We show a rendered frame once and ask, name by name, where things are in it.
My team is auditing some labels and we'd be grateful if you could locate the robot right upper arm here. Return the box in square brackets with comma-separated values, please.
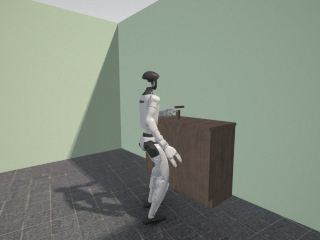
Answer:
[144, 94, 160, 127]

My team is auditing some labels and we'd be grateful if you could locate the right robot hand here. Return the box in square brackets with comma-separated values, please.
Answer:
[164, 145, 182, 168]

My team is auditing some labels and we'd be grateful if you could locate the counter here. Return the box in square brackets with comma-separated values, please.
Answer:
[146, 105, 237, 209]

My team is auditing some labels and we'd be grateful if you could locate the robot left foot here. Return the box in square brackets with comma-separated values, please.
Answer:
[143, 200, 164, 208]

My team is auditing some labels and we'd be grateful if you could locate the left robot forearm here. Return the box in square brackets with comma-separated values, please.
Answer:
[158, 110, 165, 117]

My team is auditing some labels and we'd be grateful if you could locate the left robot hand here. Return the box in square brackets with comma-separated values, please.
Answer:
[163, 109, 173, 117]

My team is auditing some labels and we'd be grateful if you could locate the right robot shin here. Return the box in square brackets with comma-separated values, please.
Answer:
[148, 180, 169, 219]

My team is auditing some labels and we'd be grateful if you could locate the right robot forearm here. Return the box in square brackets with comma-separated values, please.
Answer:
[147, 118, 169, 150]

